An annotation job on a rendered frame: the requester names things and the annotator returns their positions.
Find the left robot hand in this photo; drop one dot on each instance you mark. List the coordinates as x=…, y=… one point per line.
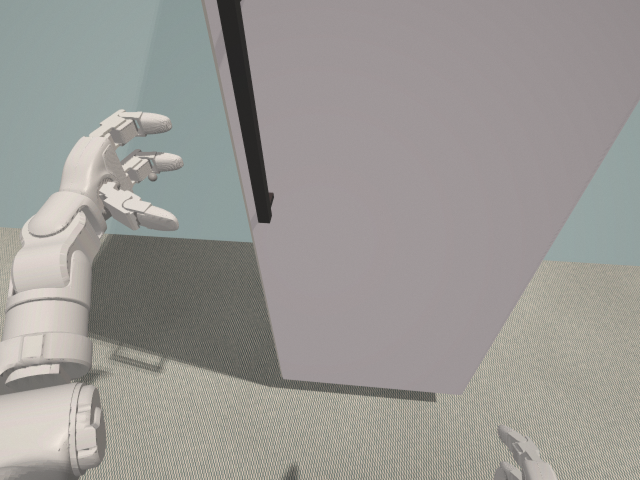
x=93, y=164

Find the right robot hand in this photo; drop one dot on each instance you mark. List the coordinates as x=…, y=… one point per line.
x=526, y=454

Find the robot left forearm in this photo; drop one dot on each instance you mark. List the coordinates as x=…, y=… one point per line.
x=45, y=337

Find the fridge door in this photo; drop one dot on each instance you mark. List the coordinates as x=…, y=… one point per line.
x=424, y=155

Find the handle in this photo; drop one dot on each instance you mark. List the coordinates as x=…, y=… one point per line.
x=235, y=43

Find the robot left upper arm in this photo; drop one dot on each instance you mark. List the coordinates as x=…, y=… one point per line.
x=52, y=433

